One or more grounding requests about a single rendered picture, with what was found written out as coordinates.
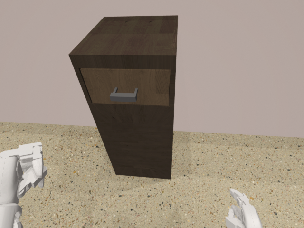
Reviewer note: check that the robot left forearm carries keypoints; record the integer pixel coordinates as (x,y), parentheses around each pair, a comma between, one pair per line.
(9,216)

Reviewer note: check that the handle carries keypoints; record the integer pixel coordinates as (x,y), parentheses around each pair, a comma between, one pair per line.
(123,97)

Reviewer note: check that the robot right hand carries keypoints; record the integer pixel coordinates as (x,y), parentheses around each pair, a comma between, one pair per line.
(247,216)

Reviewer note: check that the cabinet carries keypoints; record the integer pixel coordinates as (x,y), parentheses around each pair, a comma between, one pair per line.
(138,138)

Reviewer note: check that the robot left hand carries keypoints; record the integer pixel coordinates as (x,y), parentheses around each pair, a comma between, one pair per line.
(27,158)

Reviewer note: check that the drawer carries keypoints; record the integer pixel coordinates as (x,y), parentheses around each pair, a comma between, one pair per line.
(153,85)

